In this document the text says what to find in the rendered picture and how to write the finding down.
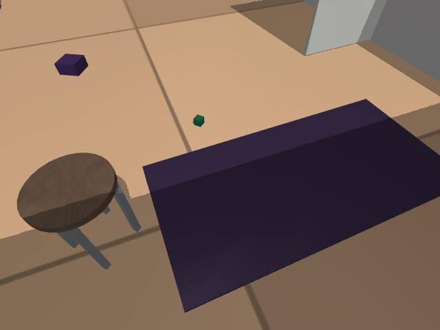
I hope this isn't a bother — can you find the stool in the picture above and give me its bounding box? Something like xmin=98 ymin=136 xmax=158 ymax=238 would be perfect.
xmin=17 ymin=153 xmax=141 ymax=270

